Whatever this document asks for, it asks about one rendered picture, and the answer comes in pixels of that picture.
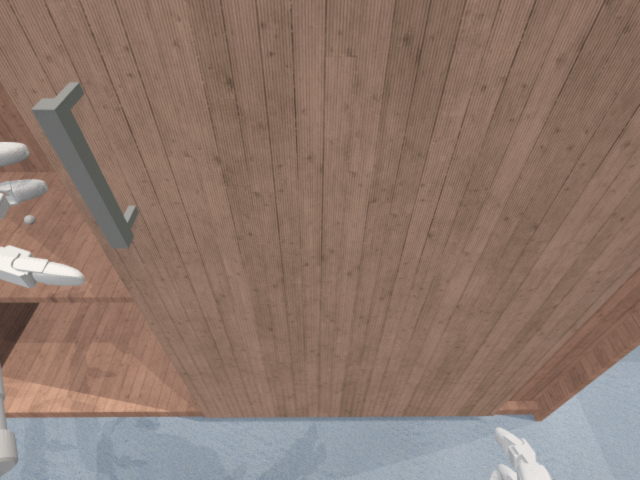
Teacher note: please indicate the right robot hand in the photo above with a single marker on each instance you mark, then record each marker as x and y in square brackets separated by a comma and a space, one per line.
[521, 456]

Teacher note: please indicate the left robot hand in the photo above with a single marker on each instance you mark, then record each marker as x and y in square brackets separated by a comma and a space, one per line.
[19, 266]

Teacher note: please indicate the wardrobe door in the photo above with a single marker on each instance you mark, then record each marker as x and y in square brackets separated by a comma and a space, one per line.
[616, 310]
[352, 208]

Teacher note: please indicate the handle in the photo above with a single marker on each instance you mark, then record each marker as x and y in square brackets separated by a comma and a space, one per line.
[59, 125]

